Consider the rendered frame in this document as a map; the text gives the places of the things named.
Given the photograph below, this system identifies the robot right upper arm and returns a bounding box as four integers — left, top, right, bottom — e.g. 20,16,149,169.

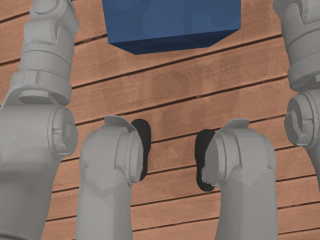
284,89,320,192

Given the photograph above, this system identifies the right robot thigh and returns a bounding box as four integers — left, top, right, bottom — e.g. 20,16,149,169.
208,128,278,240

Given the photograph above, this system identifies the carton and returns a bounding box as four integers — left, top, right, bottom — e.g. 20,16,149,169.
101,0,241,55

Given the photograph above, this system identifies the right robot forearm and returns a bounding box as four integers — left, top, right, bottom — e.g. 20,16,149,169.
272,0,320,92

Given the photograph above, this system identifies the robot left upper arm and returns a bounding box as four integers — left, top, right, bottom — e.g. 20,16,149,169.
0,104,79,240

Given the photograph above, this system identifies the left robot shin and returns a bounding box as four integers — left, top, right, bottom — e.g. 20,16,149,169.
79,115,143,171

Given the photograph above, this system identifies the left robot forearm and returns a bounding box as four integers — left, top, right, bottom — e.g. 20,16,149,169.
0,0,80,111

